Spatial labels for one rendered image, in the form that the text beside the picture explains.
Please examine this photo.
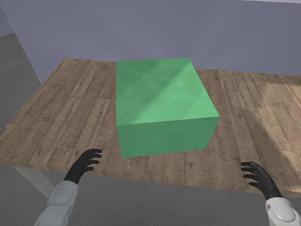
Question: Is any robot right forearm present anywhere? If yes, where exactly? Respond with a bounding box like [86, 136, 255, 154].
[266, 197, 301, 226]

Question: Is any table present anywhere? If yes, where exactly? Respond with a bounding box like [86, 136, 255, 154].
[0, 58, 301, 217]

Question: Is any carton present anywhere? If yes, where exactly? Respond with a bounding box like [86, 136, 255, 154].
[116, 58, 220, 158]

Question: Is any right robot hand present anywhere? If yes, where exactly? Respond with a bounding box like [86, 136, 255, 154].
[241, 161, 282, 200]

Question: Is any robot left forearm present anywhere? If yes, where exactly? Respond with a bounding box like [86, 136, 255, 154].
[33, 180, 78, 226]

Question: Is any left robot hand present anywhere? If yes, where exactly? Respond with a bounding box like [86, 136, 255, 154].
[64, 148, 103, 184]

